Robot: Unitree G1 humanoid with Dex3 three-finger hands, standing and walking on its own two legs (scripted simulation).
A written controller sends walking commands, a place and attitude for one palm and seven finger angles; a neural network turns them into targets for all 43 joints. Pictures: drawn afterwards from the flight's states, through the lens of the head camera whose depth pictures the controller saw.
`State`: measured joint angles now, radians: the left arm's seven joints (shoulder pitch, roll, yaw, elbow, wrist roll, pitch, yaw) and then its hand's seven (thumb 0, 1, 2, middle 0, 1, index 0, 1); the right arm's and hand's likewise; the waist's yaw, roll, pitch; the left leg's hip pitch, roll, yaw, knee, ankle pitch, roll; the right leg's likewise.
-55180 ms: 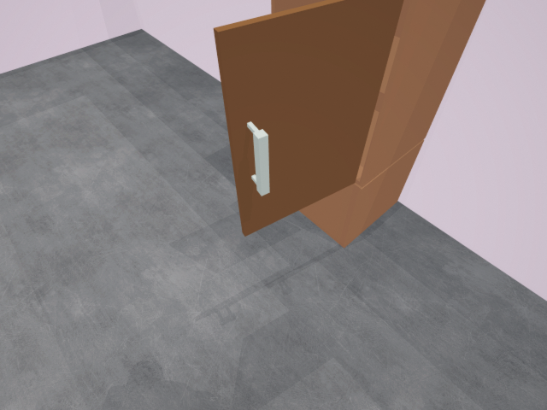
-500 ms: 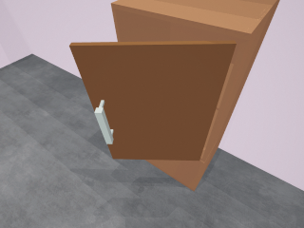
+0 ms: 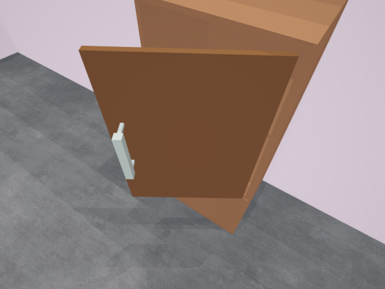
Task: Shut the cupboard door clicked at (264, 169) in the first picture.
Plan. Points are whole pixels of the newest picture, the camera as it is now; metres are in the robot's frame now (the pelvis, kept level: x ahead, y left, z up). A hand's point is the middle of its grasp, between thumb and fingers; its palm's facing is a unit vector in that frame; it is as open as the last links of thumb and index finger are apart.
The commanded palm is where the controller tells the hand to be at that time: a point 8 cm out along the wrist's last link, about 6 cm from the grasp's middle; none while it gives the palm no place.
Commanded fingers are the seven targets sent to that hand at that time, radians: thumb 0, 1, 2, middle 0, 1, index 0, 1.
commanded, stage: look again from close up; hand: left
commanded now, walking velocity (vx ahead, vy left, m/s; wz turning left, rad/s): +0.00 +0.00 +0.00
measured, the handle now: (126, 152) +0.46 +0.21 -0.03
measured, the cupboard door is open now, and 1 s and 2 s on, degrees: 33 33 33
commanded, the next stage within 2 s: raise the hand and make a fist in 0.46 s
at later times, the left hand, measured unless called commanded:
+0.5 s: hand out of the picture +0.04 +0.18 -0.18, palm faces +0.01 -0.98 -0.18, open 7.4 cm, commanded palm none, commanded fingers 0.00 0.90 0.90 -0.20 -0.30 -0.20 -0.30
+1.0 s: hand out of the picture +0.14 +0.17 -0.10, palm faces +0.11 -0.99 +0.00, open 6.1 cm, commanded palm +0.13 +0.22 -0.06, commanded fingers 0.00 0.90 0.90 -0.60 -0.74 -0.60 -0.74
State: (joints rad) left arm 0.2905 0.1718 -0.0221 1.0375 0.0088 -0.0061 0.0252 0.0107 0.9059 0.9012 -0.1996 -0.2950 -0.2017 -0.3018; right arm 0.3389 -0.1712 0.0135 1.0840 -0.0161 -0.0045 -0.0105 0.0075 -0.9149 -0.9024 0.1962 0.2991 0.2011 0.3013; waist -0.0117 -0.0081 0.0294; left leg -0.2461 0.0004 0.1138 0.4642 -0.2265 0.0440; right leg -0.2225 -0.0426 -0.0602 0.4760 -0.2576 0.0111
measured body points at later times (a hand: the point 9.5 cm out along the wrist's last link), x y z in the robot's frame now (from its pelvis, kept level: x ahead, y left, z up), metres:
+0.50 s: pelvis +0.03 +0.00 +0.00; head +0.05 +0.01 +0.45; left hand +0.04 +0.23 -0.16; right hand +0.05 -0.23 -0.15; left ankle +0.02 +0.09 -0.74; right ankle +0.00 -0.13 -0.74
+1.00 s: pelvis -0.02 -0.04 -0.09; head +0.04 -0.02 +0.35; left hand +0.13 +0.22 -0.09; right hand +0.23 -0.28 -0.13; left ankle +0.02 +0.09 -0.74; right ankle +0.00 -0.13 -0.74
